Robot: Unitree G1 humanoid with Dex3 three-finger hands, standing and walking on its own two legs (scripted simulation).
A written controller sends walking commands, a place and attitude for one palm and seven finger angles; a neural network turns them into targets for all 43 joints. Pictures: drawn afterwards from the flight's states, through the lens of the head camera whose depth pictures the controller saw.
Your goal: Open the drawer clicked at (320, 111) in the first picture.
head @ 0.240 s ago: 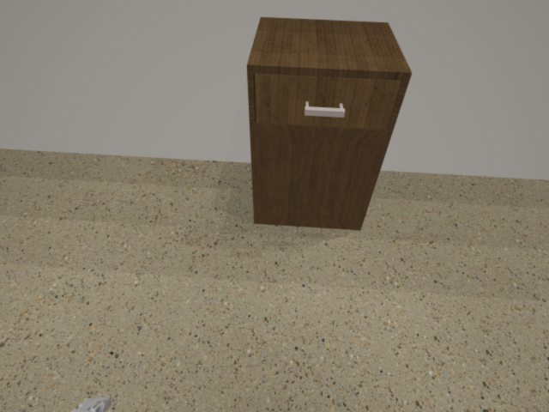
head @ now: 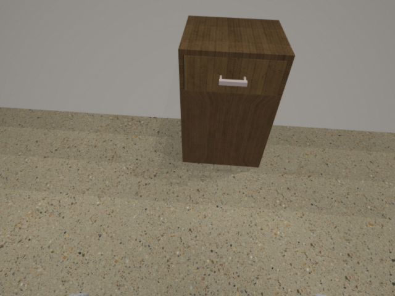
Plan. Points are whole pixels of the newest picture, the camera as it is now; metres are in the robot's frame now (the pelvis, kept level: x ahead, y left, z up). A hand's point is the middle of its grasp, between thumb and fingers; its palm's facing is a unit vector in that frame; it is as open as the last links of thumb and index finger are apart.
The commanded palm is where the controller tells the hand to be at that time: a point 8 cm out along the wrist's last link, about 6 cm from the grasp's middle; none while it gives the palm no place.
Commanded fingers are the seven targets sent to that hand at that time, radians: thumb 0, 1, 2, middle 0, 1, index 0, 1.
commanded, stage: stand and wait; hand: left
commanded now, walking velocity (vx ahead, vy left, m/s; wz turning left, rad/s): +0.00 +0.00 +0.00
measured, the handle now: (232, 80) +1.05 -0.10 -0.11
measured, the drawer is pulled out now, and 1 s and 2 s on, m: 0.00 0.00 0.00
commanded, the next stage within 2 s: look at it before walking up in 0.58 s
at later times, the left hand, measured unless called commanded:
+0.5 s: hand out of the picture +0.07 +0.23 -0.15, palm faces -0.03 -0.94 -0.33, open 7.4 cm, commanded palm none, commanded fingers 0.00 0.90 0.90 -0.20 -0.30 -0.20 -0.30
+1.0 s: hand out of the picture +0.08 +0.23 -0.15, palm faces -0.03 -0.95 -0.32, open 7.4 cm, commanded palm none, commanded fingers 0.00 0.90 0.90 -0.20 -0.30 -0.20 -0.30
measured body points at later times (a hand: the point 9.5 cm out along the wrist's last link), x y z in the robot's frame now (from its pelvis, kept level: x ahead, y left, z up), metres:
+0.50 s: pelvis +0.00 -0.01 +0.00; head +0.00 -0.01 +0.45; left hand +0.07 +0.28 -0.13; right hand +0.06 -0.31 -0.13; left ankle +0.00 +0.11 -0.74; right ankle +0.01 -0.13 -0.74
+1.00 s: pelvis +0.01 -0.01 +0.01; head +0.01 -0.01 +0.46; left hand +0.08 +0.28 -0.13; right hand +0.08 -0.31 -0.13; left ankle +0.00 +0.11 -0.74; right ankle +0.01 -0.13 -0.74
